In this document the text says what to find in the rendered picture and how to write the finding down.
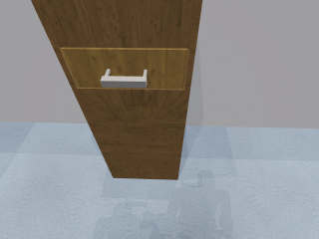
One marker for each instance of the cabinet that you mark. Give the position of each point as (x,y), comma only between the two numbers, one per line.
(139,131)

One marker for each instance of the handle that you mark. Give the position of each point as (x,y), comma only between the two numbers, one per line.
(108,81)

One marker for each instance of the drawer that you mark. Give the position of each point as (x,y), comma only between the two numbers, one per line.
(165,66)

